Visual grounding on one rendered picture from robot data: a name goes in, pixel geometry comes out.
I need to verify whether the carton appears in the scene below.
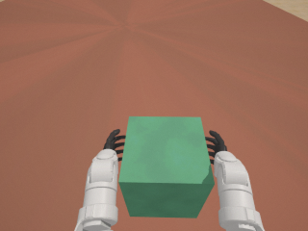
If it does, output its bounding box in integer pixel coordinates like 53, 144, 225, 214
118, 116, 215, 218

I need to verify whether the left robot hand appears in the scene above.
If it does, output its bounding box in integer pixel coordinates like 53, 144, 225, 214
103, 129, 126, 162

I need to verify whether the right robot hand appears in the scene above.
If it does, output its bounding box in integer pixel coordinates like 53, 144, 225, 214
205, 130, 227, 164

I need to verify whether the left robot forearm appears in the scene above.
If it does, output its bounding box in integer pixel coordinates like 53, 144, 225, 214
74, 148, 118, 231

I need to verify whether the right robot forearm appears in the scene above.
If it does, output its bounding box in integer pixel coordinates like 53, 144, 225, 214
214, 151, 265, 231

